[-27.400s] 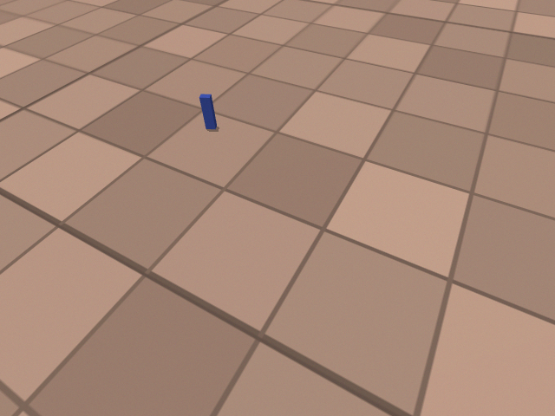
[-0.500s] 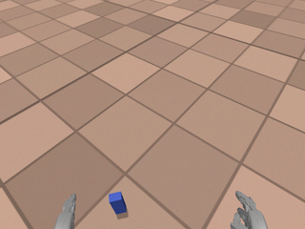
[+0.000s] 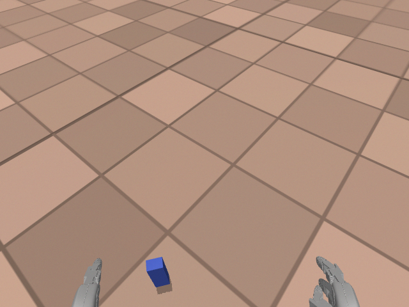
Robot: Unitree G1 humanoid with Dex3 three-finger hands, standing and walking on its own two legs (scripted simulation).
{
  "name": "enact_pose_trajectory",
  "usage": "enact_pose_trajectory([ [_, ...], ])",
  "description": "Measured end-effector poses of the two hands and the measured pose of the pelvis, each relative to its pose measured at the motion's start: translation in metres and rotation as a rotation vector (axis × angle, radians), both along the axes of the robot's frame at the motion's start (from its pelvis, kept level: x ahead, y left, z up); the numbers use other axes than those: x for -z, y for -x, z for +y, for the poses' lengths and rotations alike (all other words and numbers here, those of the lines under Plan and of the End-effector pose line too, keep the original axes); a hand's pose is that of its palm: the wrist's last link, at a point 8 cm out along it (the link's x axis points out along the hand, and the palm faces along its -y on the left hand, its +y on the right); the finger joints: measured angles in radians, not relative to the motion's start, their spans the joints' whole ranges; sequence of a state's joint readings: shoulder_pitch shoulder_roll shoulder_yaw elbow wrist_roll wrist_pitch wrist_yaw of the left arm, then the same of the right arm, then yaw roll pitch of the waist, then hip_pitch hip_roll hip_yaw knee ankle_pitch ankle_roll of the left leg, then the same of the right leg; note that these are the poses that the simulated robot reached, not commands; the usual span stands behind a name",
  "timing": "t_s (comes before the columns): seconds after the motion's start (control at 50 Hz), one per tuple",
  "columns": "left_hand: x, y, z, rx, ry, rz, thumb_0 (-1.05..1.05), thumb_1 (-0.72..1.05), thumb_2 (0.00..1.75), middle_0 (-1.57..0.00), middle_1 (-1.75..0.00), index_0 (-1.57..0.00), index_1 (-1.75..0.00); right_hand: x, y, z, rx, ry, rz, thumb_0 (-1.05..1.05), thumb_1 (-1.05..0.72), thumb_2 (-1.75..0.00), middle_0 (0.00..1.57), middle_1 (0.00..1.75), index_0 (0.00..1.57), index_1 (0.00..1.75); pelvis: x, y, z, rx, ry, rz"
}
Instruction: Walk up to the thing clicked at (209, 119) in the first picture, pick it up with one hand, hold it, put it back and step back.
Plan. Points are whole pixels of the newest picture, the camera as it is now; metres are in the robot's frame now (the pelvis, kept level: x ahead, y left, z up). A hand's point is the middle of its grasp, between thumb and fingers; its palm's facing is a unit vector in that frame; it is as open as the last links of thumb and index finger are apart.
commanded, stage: stand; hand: left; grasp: from the side
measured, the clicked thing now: (158, 273) +0.39 +0.22 -0.61
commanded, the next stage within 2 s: none
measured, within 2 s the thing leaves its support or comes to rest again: neither
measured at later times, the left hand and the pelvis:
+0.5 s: hand out of the picture +0.13 +0.22 -0.10, palm faces -0.01 -0.94 -0.33, open 8.8 cm; pelvis +0.00 +0.00 +0.02, yaw +0 degrees
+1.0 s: hand out of the picture +0.02 +0.25 -0.10, palm faces +0.03 -0.94 -0.35, open 7.4 cm; pelvis -0.02 +0.00 +0.05, yaw +1 degrees
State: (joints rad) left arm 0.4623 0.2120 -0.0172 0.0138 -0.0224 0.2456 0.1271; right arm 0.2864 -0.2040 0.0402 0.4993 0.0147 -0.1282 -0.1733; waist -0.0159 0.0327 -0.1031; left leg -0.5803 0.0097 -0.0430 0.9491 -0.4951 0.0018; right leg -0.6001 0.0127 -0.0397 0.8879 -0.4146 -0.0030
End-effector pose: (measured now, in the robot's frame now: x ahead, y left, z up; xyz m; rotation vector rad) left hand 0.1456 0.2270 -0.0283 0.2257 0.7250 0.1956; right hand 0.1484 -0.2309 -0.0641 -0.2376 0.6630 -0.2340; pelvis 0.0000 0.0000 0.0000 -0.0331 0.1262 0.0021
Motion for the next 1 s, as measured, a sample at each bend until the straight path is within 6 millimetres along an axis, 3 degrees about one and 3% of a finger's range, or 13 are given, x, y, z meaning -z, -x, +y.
enact_pose_trajectory([
  [0.16,0.001,-0.001,0.000,-0.004,0.004,0.003,-0.01,-0.45,0.16,-0.11,-0.14,-0.11,-0.14,-0.001,-0.003,0.000,0.001,0.004,-0.002,0.01,-0.90,-0.90,0.20,0.30,0.20,0.30,0.000,-0.002,0.001,0.000,0.001,0.000],
  [0.3,0.001,-0.002,0.001,-0.002,0.003,0.005,0.00,-0.06,0.53,-0.18,-0.25,-0.17,-0.25,-0.002,-0.004,0.000,-0.001,0.005,-0.003,0.01,-0.90,-0.90,0.20,0.30,0.20,0.30,-0.001,-0.003,0.001,0.000,0.001,0.001],
  [0.38,0.020,-0.002,0.012,0.084,-0.045,0.046,0.00,0.23,0.71,-0.19,-0.28,-0.19,-0.28,0.013,0.002,-0.006,-0.129,0.048,0.162,0.01,-0.90,-0.90,0.20,0.30,0.20,0.30,-0.007,0.002,0.001,-0.001,-0.019,-0.058],
  [0.48,0.037,0.019,0.037,0.066,-0.051,0.170,0.00,0.57,0.82,-0.20,-0.30,-0.20,-0.29,0.017,0.024,-0.026,-0.109,0.035,0.307,0.01,-0.90,-0.90,0.21,0.30,0.20,0.30,-0.016,0.003,0.002,-0.003,-0.032,-0.101],
  [0.56,0.044,0.044,0.054,0.017,-0.058,0.271,0.01,0.74,0.87,-0.20,-0.30,-0.20,-0.30,0.014,0.045,-0.039,-0.068,0.041,0.381,0.01,-0.90,-0.90,0.21,0.30,0.20,0.30,-0.025,0.003,0.003,-0.006,-0.033,-0.126],
  [0.78,0.044,0.108,0.067,-0.076,-0.049,0.482,0.01,0.89,0.90,-0.20,-0.30,-0.20,-0.30,0.012,0.087,-0.043,-0.025,0.009,0.541,0.01,-0.91,-0.90,0.20,0.30,0.20,0.30,-0.046,0.006,0.004,-0.017,-0.035,-0.180],
  [1.0,0.037,0.131,0.065,-0.104,-0.047,0.542,0.01,0.90,0.90,-0.20,-0.30,-0.20,-0.30,0.014,0.098,-0.041,-0.026,-0.024,0.575,0.00,-0.90,-0.90,0.20,0.30,0.20,0.30,-0.054,0.016,0.001,-0.022,-0.042,-0.206],
])
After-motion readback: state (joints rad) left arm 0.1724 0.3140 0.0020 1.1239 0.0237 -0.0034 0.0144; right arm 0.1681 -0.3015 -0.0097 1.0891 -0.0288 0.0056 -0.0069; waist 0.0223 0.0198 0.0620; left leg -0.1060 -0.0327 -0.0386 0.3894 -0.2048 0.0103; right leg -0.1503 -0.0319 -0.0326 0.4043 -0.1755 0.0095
